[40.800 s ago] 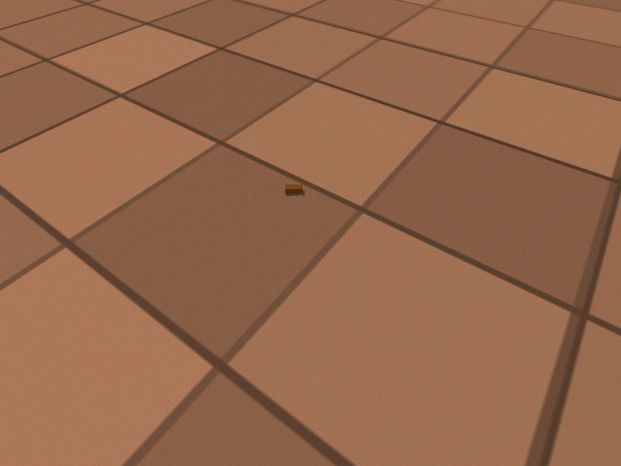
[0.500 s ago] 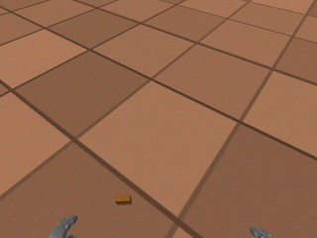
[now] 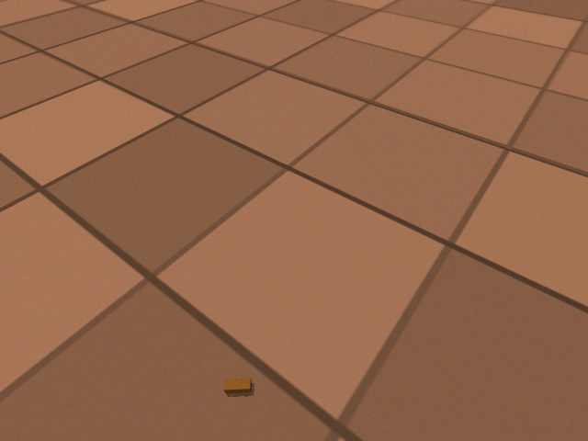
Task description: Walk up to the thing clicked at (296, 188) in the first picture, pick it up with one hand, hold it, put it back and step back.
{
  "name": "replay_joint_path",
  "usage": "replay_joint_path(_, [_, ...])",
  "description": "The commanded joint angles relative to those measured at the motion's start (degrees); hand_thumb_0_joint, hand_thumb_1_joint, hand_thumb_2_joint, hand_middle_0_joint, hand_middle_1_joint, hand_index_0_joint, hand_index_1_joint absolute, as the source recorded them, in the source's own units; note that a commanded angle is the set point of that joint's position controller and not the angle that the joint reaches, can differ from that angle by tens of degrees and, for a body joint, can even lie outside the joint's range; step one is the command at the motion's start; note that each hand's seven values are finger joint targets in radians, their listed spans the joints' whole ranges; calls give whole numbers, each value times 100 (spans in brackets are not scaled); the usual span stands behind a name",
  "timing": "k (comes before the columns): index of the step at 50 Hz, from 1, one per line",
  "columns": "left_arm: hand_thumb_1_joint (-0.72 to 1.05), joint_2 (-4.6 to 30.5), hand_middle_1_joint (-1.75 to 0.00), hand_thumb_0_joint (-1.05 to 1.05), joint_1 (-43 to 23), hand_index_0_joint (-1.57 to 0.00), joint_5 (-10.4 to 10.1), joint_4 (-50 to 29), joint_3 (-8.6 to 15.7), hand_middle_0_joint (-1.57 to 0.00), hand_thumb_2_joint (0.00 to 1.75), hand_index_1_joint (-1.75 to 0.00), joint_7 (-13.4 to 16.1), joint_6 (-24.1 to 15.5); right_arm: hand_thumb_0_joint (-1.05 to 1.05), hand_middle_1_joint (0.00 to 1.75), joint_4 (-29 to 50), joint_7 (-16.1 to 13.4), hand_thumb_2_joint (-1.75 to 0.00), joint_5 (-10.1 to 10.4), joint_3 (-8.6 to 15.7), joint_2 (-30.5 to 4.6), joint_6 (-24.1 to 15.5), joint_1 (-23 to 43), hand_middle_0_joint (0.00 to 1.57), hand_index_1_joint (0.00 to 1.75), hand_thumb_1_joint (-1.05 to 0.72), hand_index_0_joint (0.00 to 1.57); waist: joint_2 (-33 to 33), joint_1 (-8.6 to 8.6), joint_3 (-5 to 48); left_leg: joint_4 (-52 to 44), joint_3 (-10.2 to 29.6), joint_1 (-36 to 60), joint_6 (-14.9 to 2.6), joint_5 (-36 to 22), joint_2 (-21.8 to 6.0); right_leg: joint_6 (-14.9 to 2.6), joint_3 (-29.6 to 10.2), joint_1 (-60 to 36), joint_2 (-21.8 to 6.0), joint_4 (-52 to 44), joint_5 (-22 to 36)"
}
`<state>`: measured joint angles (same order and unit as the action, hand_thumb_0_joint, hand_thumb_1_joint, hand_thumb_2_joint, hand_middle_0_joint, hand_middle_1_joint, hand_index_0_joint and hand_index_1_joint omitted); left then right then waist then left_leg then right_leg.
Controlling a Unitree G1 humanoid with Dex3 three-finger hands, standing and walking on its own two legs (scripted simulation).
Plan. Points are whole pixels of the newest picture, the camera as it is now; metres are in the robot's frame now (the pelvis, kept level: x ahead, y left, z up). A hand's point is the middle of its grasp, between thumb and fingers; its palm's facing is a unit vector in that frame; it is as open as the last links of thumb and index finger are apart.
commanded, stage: stand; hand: left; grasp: from above
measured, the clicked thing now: (238, 385) +0.47 +0.22 -0.76
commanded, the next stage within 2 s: step back in 1.80 s
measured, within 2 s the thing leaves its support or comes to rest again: neither
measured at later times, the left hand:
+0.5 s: hand out of the picture +0.05 +0.23 -0.16, palm faces +0.02 -0.94 -0.33, open 7.4 cm
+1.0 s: hand out of the picture +0.08 +0.23 -0.16, palm faces +0.02 -0.94 -0.34, open 7.4 cm
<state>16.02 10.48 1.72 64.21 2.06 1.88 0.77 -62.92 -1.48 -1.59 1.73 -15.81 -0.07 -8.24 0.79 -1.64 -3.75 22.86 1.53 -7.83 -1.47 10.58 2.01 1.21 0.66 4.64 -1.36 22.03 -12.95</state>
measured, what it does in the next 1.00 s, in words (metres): stands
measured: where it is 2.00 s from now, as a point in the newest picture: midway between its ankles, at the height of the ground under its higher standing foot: outside the picture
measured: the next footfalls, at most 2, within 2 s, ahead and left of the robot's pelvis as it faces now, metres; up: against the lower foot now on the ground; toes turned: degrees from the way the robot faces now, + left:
none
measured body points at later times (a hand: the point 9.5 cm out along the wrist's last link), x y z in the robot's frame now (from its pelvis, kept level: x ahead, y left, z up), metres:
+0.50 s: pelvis +0.00 -0.01 +0.00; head +0.00 -0.01 +0.45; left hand +0.05 +0.28 -0.14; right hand +0.06 -0.30 -0.14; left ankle +0.03 +0.10 -0.74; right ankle -0.01 -0.13 -0.74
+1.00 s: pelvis +0.01 -0.01 +0.00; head +0.02 -0.02 +0.45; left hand +0.08 +0.28 -0.13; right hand +0.09 -0.30 -0.14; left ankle +0.03 +0.10 -0.74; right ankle -0.01 -0.13 -0.74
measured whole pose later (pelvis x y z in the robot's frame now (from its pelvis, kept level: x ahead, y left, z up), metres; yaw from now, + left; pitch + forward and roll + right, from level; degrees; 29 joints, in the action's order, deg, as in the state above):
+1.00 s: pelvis +0.01 -0.01 +0.00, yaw +0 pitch -3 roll +0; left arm 18.0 5.6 0.9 66.4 1.8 0.8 -0.2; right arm -65.7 -0.9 -1.1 0.4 -18.5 -0.5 -5.8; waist 0.7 -0.4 -3.5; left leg 19.1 2.0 -6.9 -0.4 9.6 0.9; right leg 0.2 1.0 3.5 -0.3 17.7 -11.7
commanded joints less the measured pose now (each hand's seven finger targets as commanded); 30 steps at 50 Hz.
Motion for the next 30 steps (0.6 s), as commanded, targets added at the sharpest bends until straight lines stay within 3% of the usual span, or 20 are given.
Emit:
replay_joint_path(1, [90, 1107, -30, 0, -222, -20, 8, -230, 192, -20, 90, -30, 66, -146, 0, 30, 261, -44, -90, 12, 204, -1132, -106, 267, 20, 30, -90, 20, 31, 58, 11, -767, 820, -145, -39, 249, -703, -157, -418, 206, -424, -521, 114])
replay_joint_path(26, [90, 1304, -30, 0, -438, -20, -38, -50, 150, -20, 90, -30, -5, -208, 0, 30, 47, 6, -90, 51, 102, -1312, -121, 356, 20, 30, -90, 20, -50, 120, 173, -683, 716, -5, -30, -240, -751, -189, -504, 139, -539, -771, 259])
replay_joint_path(30, [90, 1327, -30, 0, -532, -20, -58, -68, 163, -20, 90, -30, -5, -224, 0, 30, 15, -3, -90, 52, 84, -1322, -133, 284, 20, 30, -90, 20, -71, 161, 278, -634, 672, 71, -34, -535, -773, -195, -546, 13, -576, -760, 546])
